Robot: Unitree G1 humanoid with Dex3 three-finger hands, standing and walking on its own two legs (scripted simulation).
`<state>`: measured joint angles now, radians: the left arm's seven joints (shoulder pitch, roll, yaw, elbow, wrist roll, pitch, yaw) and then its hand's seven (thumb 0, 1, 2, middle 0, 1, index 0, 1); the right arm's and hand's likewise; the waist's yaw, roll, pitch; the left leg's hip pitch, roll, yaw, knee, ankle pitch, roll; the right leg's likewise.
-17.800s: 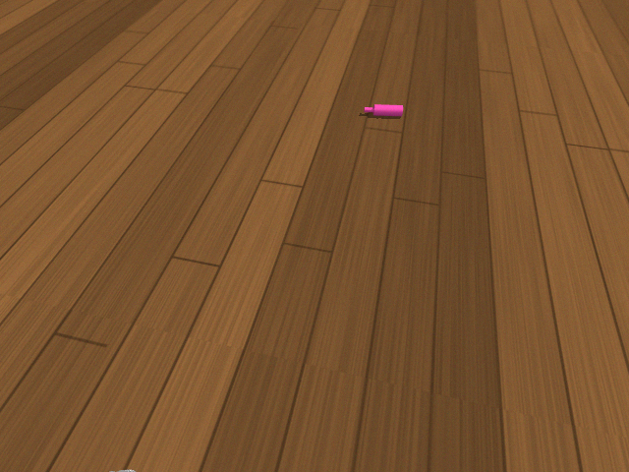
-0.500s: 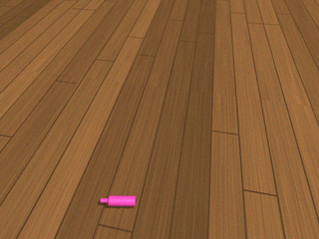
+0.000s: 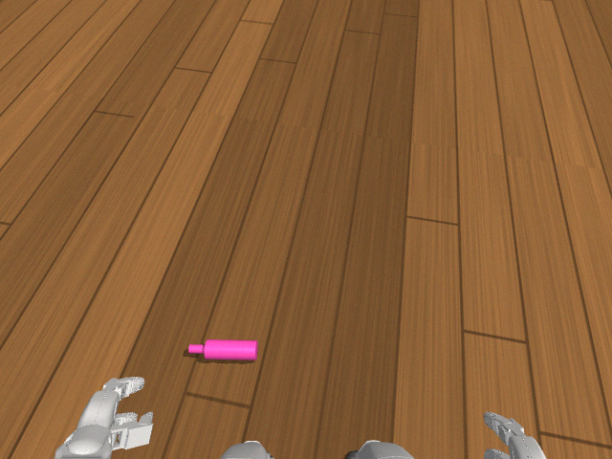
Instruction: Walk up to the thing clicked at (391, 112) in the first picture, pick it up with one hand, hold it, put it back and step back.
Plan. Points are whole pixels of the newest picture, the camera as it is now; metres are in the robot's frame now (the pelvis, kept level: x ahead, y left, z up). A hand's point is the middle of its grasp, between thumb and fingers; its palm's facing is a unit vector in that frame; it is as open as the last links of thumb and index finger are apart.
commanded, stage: rise first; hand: left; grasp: from above
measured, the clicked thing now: (223, 349) +0.43 +0.27 -0.73
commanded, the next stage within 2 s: none
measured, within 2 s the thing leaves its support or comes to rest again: neither
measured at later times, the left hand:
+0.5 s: hand (142, 454) +0.13 +0.27 -0.21, palm faces -0.18 -0.86 -0.47, open 14.1 cm
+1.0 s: hand (169, 401) +0.23 +0.30 -0.40, palm faces -0.43 -0.47 -0.77, open 14.0 cm
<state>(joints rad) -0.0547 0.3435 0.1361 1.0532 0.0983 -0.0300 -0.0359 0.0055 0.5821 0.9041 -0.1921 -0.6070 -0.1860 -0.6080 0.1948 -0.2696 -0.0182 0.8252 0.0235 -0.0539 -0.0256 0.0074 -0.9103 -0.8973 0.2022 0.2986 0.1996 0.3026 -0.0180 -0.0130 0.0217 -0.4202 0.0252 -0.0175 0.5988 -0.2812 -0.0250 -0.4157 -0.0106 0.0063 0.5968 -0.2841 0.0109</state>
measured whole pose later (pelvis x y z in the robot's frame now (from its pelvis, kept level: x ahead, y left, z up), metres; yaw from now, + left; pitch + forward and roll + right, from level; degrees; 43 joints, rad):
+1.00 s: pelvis -0.05 +0.01 -0.26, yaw -1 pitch +33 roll -2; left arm -0.20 0.48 0.14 0.68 0.70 -0.11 0.10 0.00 -0.55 0.97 -0.13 -1.04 -0.12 -1.05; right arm 0.06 -0.30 -0.06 0.62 0.00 -0.16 0.04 0.01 -0.93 -0.90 0.20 0.30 0.20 0.30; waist -0.02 0.01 -0.17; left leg -1.75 0.00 -0.07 1.86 -0.69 -0.02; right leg -1.72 -0.01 0.00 1.83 -0.69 0.03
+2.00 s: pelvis -0.08 +0.02 -0.42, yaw -6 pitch +33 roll -8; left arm -0.82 0.76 0.13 1.32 1.33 -0.37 0.37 0.00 -0.47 0.97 -0.14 -0.88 -0.13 -0.90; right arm 0.10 -0.26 0.01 0.75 -0.13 -0.01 0.13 0.00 -0.90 -0.89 0.20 0.30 0.20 0.30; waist -0.16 -0.02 -0.07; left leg -2.28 -0.02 -0.14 2.38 -0.69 -0.02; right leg -2.20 0.02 -0.04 2.29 -0.69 0.05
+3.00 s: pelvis -0.08 +0.02 -0.44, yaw -7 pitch +34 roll -8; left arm -0.97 0.73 0.05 1.45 1.36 -0.30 0.50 0.00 -0.49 0.97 -0.09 -1.04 -0.10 -1.02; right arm 0.11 -0.27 0.06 0.76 -0.17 -0.04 0.13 0.00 -0.91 -0.89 0.20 0.30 0.20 0.30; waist -0.25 -0.04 -0.05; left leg -2.34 -0.02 -0.16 2.45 -0.70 -0.03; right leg -2.26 0.03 -0.05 2.35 -0.68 0.05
